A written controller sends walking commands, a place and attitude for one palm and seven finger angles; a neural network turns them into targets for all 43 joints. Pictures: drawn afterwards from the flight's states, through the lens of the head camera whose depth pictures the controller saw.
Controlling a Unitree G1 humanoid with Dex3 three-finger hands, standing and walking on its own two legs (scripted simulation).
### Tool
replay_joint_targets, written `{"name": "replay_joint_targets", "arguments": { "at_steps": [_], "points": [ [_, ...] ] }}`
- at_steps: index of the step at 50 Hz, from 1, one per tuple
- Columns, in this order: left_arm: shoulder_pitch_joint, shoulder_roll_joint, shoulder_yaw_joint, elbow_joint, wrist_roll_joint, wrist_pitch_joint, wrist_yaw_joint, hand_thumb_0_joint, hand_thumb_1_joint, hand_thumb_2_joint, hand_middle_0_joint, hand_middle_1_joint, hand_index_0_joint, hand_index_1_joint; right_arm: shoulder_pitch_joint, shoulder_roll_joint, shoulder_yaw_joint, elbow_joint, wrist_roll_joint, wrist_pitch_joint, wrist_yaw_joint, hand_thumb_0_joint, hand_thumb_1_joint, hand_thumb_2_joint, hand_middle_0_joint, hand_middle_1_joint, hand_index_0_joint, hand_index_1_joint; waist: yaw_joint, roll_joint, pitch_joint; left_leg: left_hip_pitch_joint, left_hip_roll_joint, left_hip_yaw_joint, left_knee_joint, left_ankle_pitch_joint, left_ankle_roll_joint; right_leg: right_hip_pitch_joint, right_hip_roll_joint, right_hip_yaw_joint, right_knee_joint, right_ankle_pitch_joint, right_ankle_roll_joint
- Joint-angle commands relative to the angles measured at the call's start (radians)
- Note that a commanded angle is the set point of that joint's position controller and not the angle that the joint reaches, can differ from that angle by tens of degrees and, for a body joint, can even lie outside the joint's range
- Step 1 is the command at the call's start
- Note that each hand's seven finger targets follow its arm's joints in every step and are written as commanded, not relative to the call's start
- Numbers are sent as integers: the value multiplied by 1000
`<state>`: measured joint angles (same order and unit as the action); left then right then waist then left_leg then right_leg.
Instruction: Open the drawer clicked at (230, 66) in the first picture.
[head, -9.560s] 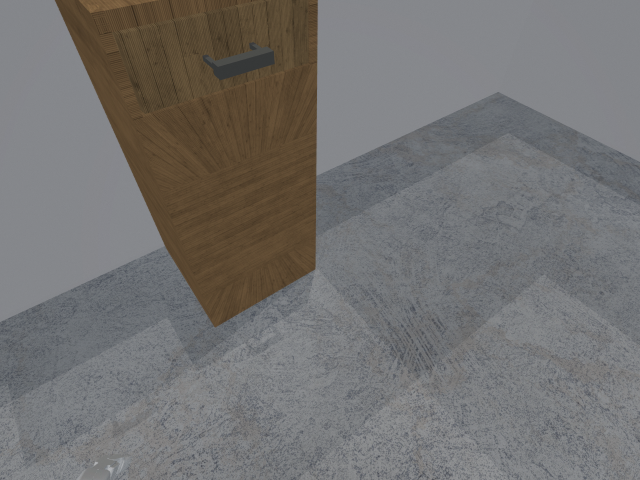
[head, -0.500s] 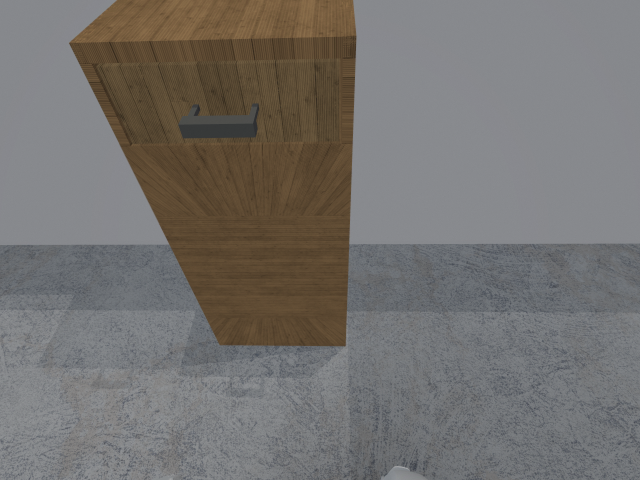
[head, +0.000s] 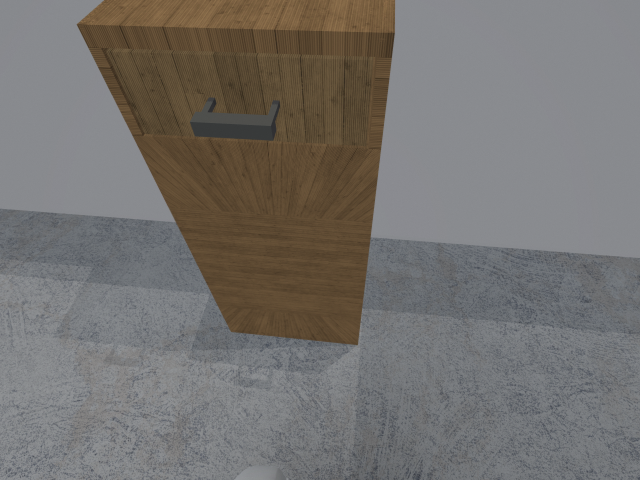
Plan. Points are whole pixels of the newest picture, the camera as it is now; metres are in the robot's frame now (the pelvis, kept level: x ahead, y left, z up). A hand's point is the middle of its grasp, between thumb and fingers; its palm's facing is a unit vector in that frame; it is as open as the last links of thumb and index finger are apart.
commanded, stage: come to a stop and stand still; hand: left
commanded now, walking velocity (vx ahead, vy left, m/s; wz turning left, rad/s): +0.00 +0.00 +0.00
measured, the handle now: (238, 115) +0.57 +0.18 +0.13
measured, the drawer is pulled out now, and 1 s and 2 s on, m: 0.00 0.00 0.00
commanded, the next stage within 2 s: look again from close up in 0.74 s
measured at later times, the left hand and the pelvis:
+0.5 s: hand out of the picture -0.02 +0.27 -0.17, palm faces +0.02 -0.98 -0.21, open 7.3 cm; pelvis -0.06 +0.10 -0.01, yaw -1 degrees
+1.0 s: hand out of the picture -0.07 +0.24 -0.17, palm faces +0.04 -0.99 -0.17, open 7.3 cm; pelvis -0.05 +0.08 +0.00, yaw +1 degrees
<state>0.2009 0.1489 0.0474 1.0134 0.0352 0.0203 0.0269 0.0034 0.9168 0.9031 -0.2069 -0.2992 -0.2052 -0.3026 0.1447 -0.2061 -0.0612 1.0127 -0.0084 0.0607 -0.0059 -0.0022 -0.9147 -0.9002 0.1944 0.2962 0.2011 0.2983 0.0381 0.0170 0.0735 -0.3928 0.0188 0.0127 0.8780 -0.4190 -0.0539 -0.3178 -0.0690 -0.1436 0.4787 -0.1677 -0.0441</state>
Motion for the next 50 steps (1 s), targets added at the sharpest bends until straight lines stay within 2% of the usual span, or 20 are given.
{"name": "replay_joint_targets", "arguments": {
  "at_steps": [1, 2, 3, 4, 5, 6, 7, 8, 9, 10, 12, 15, 17, 18, 20, 21, 24, 28, 38, 50],
  "points": [
    [130, 236, 28, -61, 4, -36, 58, 0, 900, 900, -200, -300, -200, -300, 108, -78, -16, -123, 1, -50, -2, 0, -900, -900, 200, 300, 200, 300, -33, -115, -315, 53, -56, 67, -107, -76, -6, 344, -284, 377, -51, 729, -115],
    [101, 272, 33, -76, -1, -39, 55, 0, 900, 900, -200, -300, -200, -300, 95, -48, -6, -144, 14, -53, 0, 0, -900, -900, 200, 300, 200, 300, -41, -100, -308, 53, -15, 53, -206, -24, 9, 368, -298, 307, 7, 674, -124],
    [98, 233, 31, -91, -4, -27, 55, 0, 900, 900, -200, -300, -200, -300, 116, -30, 0, -151, 5, -57, -7, 0, -900, -900, 200, 300, 200, 300, -40, -46, -319, 123, -32, 41, -379, 66, 31, 292, -239, 254, 79, 475, -102],
    [66, 216, 27, -101, -8, -15, 51, 0, 900, 900, -200, -300, -200, -300, 150, -45, 1, -149, 4, -63, -8, 0, -900, -900, 200, 300, 200, 300, -68, -23, -285, 177, -16, 34, -514, 218, 36, 237, -162, 165, 129, 358, -51],
    [61, 160, 13, -105, -16, -4, 45, 0, 900, 900, -200, -300, -200, -300, 154, -96, -6, -147, -3, -67, -12, 0, -900, -900, 200, 300, 200, 300, -62, 84, -229, 238, 88, -44, -536, 379, 59, 117, -85, 88, 152, 129, 6],
    [72, 121, 0, -112, -17, 3, 33, 0, 900, 900, -200, -300, -200, -300, 129, -140, -14, -165, -11, -60, -17, 0, -900, -900, 200, 300, 200, 300, -42, 185, -151, 223, 201, -150, -494, 635, 105, -7, -29, 50, 154, -103, 35],
    [86, 111, -4, -117, -12, 12, 29, 0, 900, 900, -200, -300, -200, -300, 127, -152, -12, -191, -19, -55, -16, 0, -900, -900, 200, 300, 200, 300, -36, 157, -125, 223, 255, -154, -476, 771, 145, -64, -10, 55, 191, -239, 32],
    [53, 104, -7, -122, -7, 19, 24, 0, 900, 900, -200, -300, -200, -300, 118, -129, -7, -187, -22, -56, -25, 0, -900, -900, 200, 300, 200, 300, -53, 173, -54, 210, 216, -128, -488, 864, 154, -92, 19, 62, 260, -256, 35],
    [38, 109, -5, -118, -9, 24, 20, 0, 900, 900, -200, -300, -200, -300, 114, -123, -1, -183, -20, -57, -32, 0, -900, -900, 200, 300, 200, 300, -56, 189, -10, 136, 206, -135, -505, 829, 161, -75, 26, 101, 311, -278, 34],
    [47, 108, -3, -118, -14, 23, 14, 0, 900, 900, -200, -300, -200, -300, 97, -122, 5, -191, -19, -57, -33, 0, -900, -900, 200, 300, 200, 300, -43, 141, 28, 80, 192, -121, -516, 744, 173, -59, 28, 122, 322, -248, 28],
    [82, 101, -6, -109, -18, 16, 5, 0, 900, 900, -200, -300, -200, -300, 49, -113, 14, -199, -21, -60, -25, 0, -900, -900, 200, 300, 200, 300, -14, 110, 60, 36, 168, -103, -533, 546, 184, -18, 27, 114, 257, -178, 32],
    [113, 106, -8, -99, -17, 0, 1, 0, 900, 900, -200, -300, -200, -300, 84, -100, 21, -187, -12, -68, -26, 0, -900, -900, 200, 300, 200, 300, -8, 25, 28, 30, 137, -127, -522, 269, 158, 86, 23, 125, 50, -39, 30],
    [107, 127, -11, -102, -17, -11, 2, 0, 900, 900, -200, -300, -200, -300, 115, -79, 29, -173, -7, -73, -24, 0, -900, -900, 200, 300, 200, 300, -26, -28, 27, 14, 90, -133, -547, 97, 128, 108, -19, 201, -22, -15, 0],
    [106, 128, -14, -108, -17, -12, 2, 0, 900, 900, -200, -300, -200, -300, 132, -78, 29, -167, -7, -76, -22, 0, -900, -900, 200, 300, 200, 300, -37, -8, 12, 32, 81, -151, -576, 44, 122, 94, -28, 210, -27, -42, -11],
    [78, 123, -12, -116, -14, -13, 3, 0, 900, 900, -200, -300, -200, -300, 155, -98, 19, -151, -13, -71, -20, 0, -900, -900, 200, 300, 200, 300, -50, -147, 3, 50, 97, -158, -596, -39, 121, 57, -7, 200, -25, -110, -3],
    [77, 116, -14, -117, -15, -10, 4, 0, 900, 900, -200, -300, -200, -300, 162, -105, 19, -143, -15, -73, -19, 0, -900, -900, 200, 300, 200, 300, -48, -126, 14, 42, 104, -172, -624, -67, 121, 51, -4, 188, -20, -116, 0],
    [106, 109, -16, -110, -11, -7, 4, 0, 900, 900, -200, -300, -200, -300, 156, -106, 25, -125, -14, -79, -19, 0, -900, -900, 200, 300, 200, 300, -34, 13, 17, 22, 120, -198, -689, -98, 115, 67, 6, 164, 6, -76, 7],
    [132, 104, -18, -82, -11, -10, 3, 0, 900, 900, -200, -300, -200, -300, 172, -94, 30, -95, -13, -81, -21, 0, -900, -900, 200, 300, 200, 300, -28, 47, 8, 25, 118, -198, -705, -101, 111, 83, 7, 163, -4, -64, 5],
    [162, 74, -28, -13, -13, -17, 5, 0, 900, 900, -200, -300, -200, -300, 229, -73, 39, -18, -9, -82, -28, 0, -900, -900, 200, 300, 200, 300, -34, -6, 38, 24, 120, -205, -712, -95, 107, 87, -2, 184, -35, -57, 5],
    [191, 47, -37, 32, -15, -34, 8, 0, 900, 900, -200, -300, -200, -300, 238, -45, 48, 22, -5, -91, -27, 0, -900, -900, 200, 300, 200, 300, -40, -27, 31, 60, 92, -147, -661, 7, 111, 94, -19, 212, -75, -9, 8]
  ]
}}
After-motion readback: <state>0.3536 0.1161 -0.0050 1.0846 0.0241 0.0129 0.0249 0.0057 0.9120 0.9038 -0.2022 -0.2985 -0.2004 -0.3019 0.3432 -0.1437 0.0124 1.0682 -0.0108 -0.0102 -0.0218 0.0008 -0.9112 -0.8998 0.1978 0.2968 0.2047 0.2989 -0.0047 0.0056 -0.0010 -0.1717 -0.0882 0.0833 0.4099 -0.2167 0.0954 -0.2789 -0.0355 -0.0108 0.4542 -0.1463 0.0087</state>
